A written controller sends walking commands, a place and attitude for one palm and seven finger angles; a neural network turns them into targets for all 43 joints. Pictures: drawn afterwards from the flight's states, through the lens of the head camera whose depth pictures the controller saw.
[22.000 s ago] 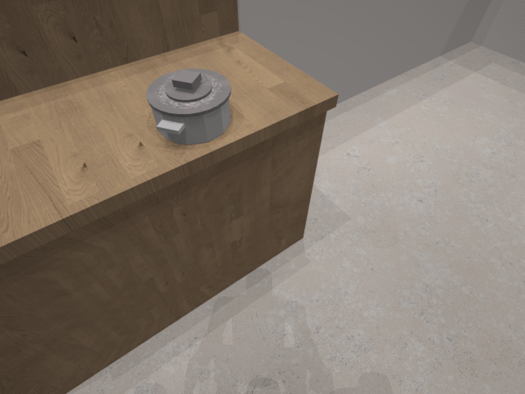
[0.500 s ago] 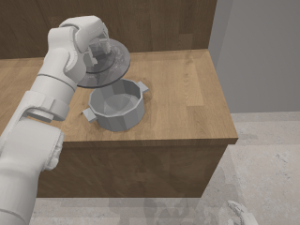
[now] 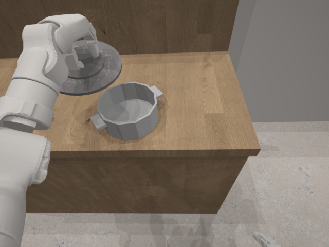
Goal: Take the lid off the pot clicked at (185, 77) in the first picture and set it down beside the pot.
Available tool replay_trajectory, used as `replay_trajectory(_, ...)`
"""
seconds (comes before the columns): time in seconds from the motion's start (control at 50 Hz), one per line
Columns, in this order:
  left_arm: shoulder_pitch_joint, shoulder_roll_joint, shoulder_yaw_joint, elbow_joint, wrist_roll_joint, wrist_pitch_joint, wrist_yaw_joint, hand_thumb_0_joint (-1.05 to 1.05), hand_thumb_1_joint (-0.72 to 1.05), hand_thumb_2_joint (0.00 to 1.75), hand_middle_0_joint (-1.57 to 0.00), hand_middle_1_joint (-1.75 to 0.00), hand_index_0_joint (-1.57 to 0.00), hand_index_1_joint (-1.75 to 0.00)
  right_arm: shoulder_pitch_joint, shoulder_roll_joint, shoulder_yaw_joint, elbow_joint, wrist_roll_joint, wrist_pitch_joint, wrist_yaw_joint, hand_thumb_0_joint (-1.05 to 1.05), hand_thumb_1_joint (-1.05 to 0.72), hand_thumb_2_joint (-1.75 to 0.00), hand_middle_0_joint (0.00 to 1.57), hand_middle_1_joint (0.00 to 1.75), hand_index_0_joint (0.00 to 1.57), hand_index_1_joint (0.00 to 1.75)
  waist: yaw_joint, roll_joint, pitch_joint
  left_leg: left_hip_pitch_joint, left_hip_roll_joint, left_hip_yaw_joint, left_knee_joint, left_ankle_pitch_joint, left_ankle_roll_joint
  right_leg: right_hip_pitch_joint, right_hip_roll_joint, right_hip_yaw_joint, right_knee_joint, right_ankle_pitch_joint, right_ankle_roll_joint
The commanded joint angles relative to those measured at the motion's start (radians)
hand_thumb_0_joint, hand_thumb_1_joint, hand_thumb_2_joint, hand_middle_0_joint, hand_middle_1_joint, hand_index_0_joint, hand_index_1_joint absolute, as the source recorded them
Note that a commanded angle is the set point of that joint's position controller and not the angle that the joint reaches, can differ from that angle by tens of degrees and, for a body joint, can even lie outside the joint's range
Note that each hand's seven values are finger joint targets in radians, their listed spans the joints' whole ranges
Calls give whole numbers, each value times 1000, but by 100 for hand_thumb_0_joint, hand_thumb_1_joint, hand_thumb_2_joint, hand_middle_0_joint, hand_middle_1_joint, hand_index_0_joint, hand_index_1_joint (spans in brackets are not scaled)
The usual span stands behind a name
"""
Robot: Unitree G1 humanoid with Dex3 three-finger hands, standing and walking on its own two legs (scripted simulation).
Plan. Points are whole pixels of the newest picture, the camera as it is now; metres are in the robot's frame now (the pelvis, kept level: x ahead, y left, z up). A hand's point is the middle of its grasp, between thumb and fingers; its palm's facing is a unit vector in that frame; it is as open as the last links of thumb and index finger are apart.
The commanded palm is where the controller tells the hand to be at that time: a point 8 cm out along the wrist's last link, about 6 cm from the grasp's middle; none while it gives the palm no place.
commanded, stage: move the lid sideways beside the pot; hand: left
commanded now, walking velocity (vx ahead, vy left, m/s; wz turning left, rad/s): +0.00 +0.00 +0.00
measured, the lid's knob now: (79, 56) +0.50 +0.19 +0.22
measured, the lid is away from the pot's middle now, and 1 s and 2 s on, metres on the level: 0.09 0.21 0.24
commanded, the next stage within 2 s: lower the lid onto the table in 1.32 s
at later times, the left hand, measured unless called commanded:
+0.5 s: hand (40, 61) +0.45 +0.26 +0.24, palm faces -0.23 -0.03 -0.97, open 7.5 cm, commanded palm +0.44 +0.26 +0.32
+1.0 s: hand (20, 60) +0.46 +0.31 +0.24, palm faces -0.25 -0.04 -0.97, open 7.5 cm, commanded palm +0.45 +0.32 +0.32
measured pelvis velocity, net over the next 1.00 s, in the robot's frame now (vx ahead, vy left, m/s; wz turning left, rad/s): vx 0.00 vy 0.01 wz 0.00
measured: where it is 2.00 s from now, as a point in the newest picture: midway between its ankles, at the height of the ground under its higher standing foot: outside the picture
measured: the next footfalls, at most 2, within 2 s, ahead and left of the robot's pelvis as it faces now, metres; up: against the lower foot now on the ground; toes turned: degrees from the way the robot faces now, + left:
none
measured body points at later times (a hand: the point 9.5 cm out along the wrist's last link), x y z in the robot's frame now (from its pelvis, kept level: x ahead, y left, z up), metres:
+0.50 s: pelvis +0.00 +0.00 +0.00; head +0.03 -0.02 +0.45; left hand +0.46 +0.25 +0.29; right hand +0.13 -0.26 -0.12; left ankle -0.03 +0.09 -0.74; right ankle +0.01 -0.14 -0.74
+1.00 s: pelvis +0.00 +0.01 +0.00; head +0.06 -0.01 +0.45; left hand +0.47 +0.30 +0.29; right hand +0.08 -0.26 -0.13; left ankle -0.03 +0.09 -0.74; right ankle +0.01 -0.14 -0.74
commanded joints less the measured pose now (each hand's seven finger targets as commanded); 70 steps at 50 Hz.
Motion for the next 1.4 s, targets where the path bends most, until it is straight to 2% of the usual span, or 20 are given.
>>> replay_trajectory(0.0,-646,374,203,-245,37,-12,65,0,46,120,-77,-101,-81,-100,-46,-138,-53,-133,-5,-35,-1,0,-90,-90,20,30,20,30,14,-44,-479,156,18,-47,-5,415,3,213,54,-16,3,317,-72)
replay_trajectory(0.08,-603,323,159,-291,20,-21,57,0,46,120,-77,-101,-81,-100,-62,-143,-60,-153,0,-32,6,0,-90,-90,20,30,20,30,10,13,-486,190,19,-54,11,503,4,200,50,-15,3,346,-74)
replay_trajectory(0.12,-587,437,259,-288,41,-29,55,0,46,120,-77,-101,-81,-100,-58,-143,-59,-152,-4,-30,8,0,-90,-90,20,30,20,30,27,-21,-508,178,20,-48,13,501,10,230,54,-10,8,354,-73)
replay_trajectory(0.18,-523,357,197,-284,15,-22,42,0,46,120,-77,-101,-81,-100,-59,-149,-65,-158,5,-20,15,0,-90,-90,20,30,20,30,18,8,-463,187,25,-56,19,553,3,193,52,-18,-1,357,-72)
replay_trajectory(0.2,-535,444,263,-293,35,-24,44,0,46,120,-77,-101,-81,-100,-57,-147,-62,-156,2,-18,16,0,-90,-90,20,30,20,30,30,-15,-474,172,24,-50,14,511,3,208,55,-16,2,337,-71)
replay_trajectory(0.28,-529,415,223,-304,18,-30,36,0,46,120,-77,-101,-81,-100,-63,-156,-64,-162,8,-4,11,0,-90,-90,20,30,20,30,16,9,-471,183,24,-49,23,525,7,193,53,-18,-2,347,-72)
replay_trajectory(0.3,-562,468,261,-325,36,-36,37,0,46,120,-77,-101,-81,-100,-62,-148,-61,-161,5,-4,11,0,-90,-90,20,30,20,30,20,-9,-490,177,22,-47,20,500,6,207,56,-16,0,336,-70)
replay_trajectory(0.34,-574,417,204,-253,34,-38,26,0,46,120,-77,-101,-81,-100,-59,-146,-55,-151,11,9,4,0,-90,-90,20,30,20,30,0,-23,-419,147,20,-41,7,423,7,170,58,-28,-11,296,-69)
replay_trajectory(0.46,-601,438,208,-258,25,-69,29,0,46,120,-77,-101,-81,-100,-53,-146,-55,-144,12,15,-7,0,-90,-90,20,30,20,30,-8,35,-436,183,20,-51,14,427,4,140,63,-31,-19,262,-74)
replay_trajectory(0.48,-572,382,159,-238,5,-67,29,0,46,120,-77,-101,-81,-100,-45,-155,-58,-138,13,18,-7,0,-90,-90,20,30,20,30,-19,58,-410,198,22,-59,19,451,-1,112,62,-33,-28,257,-76)
replay_trajectory(0.5,-598,451,216,-251,22,-72,32,0,46,120,-77,-101,-81,-100,-34,-153,-59,-131,10,18,-7,0,-90,-90,20,30,20,30,-7,38,-436,188,23,-53,15,419,0,133,66,-31,-25,250,-73)
replay_trajectory(0.72,-600,509,230,-149,32,-136,35,0,46,120,-77,-101,-81,-100,-12,-163,-53,-116,15,27,-19,0,-90,-90,20,30,20,30,-10,32,-411,138,23,-48,6,368,8,152,65,-35,-31,244,-76)
replay_trajectory(0.8,-591,620,323,-219,43,-162,47,0,46,120,-77,-101,-81,-100,0,-168,-60,-121,6,25,-14,0,-90,-90,20,30,20,30,5,75,-500,188,26,-61,26,500,5,185,69,-24,-25,293,-76)
replay_trajectory(0.88,-521,565,282,-161,21,-164,36,0,46,120,-77,-101,-81,-100,8,-178,-67,-122,16,39,-8,0,-90,-90,20,30,20,30,-3,81,-432,172,29,-64,26,526,3,152,64,-34,-35,296,-77)
replay_trajectory(1.04,-542,685,358,-156,48,-189,36,0,46,120,-77,-101,-81,-100,20,-179,-61,-119,16,54,-15,0,-90,-90,20,30,20,30,4,41,-468,149,30,-49,27,511,17,195,68,-31,-29,317,-70)
replay_trajectory(1.08,-523,608,293,-131,32,-186,35,0,46,120,-77,-101,-81,-100,28,-182,-67,-111,19,54,-14,0,-90,-90,20,30,20,30,-13,93,-443,184,34,-60,40,562,9,141,70,-38,-38,302,-72)
replay_trajectory(1.12,-523,703,371,-152,53,-197,39,0,46,120,-77,-101,-81,-100,29,-181,-65,-115,14,50,-15,0,-90,-90,20,30,20,30,3,75,-479,188,34,-57,48,572,17,168,75,-31,-30,313,-71)
replay_trajectory(1.28,-551,600,275,-183,30,-205,36,0,46,120,-77,-101,-81,-100,37,-181,-67,-102,17,50,-19,0,-90,-90,20,30,20,30,-19,154,-468,263,42,-77,63,648,-2,90,80,-43,-45,278,-73)
replay_trajectory(1.3,-573,650,314,-210,42,-212,37,0,46,120,-77,-101,-81,-100,40,-177,-62,-98,11,49,-20,0,-90,-90,20,30,20,30,-12,139,-487,256,44,-76,58,627,1,112,83,-41,-40,278,-69)
replay_trajectory(1.38,-547,574,261,-150,9,-208,26,0,46,120,-77,-101,-81,-100,41,-182,-64,-89,17,51,-22,0,-90,-90,20,30,20,30,-24,123,-439,235,40,-71,58,626,3,97,76,-46,-48,299,-70)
